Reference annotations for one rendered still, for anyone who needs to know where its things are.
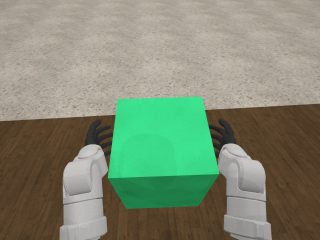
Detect robot right forearm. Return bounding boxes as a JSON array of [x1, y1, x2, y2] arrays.
[[218, 143, 272, 240]]

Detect robot left forearm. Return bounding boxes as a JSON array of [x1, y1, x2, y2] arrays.
[[59, 144, 108, 240]]

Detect robot right hand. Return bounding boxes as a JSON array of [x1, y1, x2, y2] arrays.
[[208, 118, 237, 159]]

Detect carton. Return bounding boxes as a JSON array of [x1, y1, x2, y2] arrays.
[[108, 97, 220, 209]]

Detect robot left hand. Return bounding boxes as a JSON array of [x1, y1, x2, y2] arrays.
[[85, 119, 113, 157]]

